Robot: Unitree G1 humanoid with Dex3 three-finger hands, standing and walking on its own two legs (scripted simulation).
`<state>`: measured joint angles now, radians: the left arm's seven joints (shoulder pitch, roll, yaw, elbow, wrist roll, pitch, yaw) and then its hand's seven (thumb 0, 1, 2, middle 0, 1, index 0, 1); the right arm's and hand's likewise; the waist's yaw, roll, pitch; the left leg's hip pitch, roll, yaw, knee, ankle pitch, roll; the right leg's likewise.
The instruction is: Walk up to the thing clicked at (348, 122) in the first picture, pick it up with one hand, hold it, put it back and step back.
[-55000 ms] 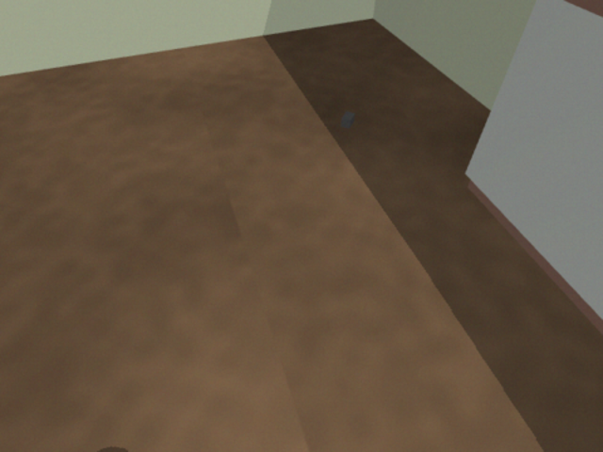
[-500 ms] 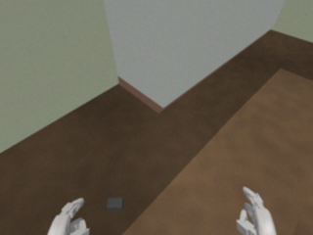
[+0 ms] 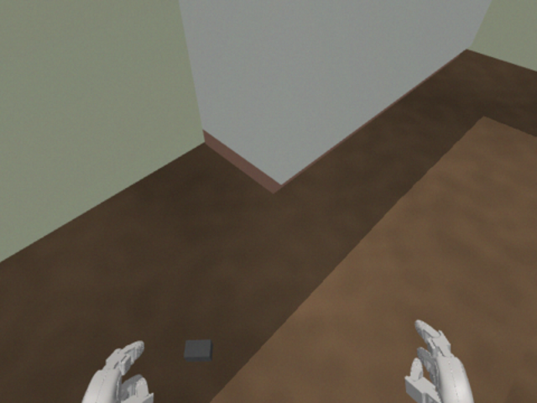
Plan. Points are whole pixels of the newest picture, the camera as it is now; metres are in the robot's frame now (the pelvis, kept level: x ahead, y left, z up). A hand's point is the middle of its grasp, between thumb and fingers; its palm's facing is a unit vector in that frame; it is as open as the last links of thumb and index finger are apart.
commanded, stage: stand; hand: left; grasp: from above
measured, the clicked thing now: (198, 350) +0.42 +0.24 -0.69
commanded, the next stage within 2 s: none
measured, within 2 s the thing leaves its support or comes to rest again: neither
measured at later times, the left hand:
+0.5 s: hand out of the picture +0.06 +0.24 -0.11, palm faces +0.05 -0.94 -0.33, open 7.4 cm
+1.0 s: hand out of the picture +0.01 +0.25 -0.10, palm faces +0.06 -0.94 -0.34, open 7.4 cm
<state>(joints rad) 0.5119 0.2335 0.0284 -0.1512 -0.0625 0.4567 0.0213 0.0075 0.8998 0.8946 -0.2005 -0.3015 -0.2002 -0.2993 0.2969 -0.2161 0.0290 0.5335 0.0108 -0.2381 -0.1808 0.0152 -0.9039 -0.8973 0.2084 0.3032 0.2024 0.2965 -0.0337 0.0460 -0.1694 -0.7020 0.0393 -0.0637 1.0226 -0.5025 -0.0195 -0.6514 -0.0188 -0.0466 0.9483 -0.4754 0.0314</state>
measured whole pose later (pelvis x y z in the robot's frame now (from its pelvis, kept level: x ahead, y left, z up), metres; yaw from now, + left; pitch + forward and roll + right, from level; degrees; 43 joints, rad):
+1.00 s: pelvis -0.02 +0.00 +0.06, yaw +1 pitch -5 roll +0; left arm 0.19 0.30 0.04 1.12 0.03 0.01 0.03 0.00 0.90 0.90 -0.20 -0.30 -0.20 -0.30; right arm 0.16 -0.29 -0.03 1.09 -0.02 0.01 -0.01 0.01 -0.91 -0.90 0.21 0.30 0.20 0.30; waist 0.02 0.02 0.06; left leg -0.14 0.00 -0.04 0.42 -0.20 -0.01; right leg -0.11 -0.06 -0.04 0.40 -0.20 0.04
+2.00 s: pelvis -0.01 -0.01 +0.07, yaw +1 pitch -4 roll +0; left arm 0.11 0.32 0.03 1.14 0.01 0.00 0.00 0.00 0.90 0.90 -0.20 -0.30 -0.20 -0.30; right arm 0.11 -0.33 -0.01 1.13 -0.01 -0.01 -0.01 0.01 -0.91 -0.90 0.21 0.30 0.20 0.30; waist 0.01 0.01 0.06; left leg -0.10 0.02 -0.04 0.34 -0.18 -0.02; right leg -0.08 -0.04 -0.04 0.33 -0.18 0.03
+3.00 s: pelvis -0.05 +0.04 +0.05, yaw +2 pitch -1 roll -1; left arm -0.01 0.41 0.07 0.92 0.00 0.06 0.03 0.00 0.90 0.90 -0.20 -0.30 -0.20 -0.30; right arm 0.14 -0.36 -0.05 0.97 -0.02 0.03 0.01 0.01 -0.91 -0.90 0.21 0.30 0.20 0.30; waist -0.03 -0.06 0.21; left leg -0.29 -0.04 -0.01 0.63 -0.33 0.06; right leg -0.43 0.05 0.14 0.93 -0.54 -0.03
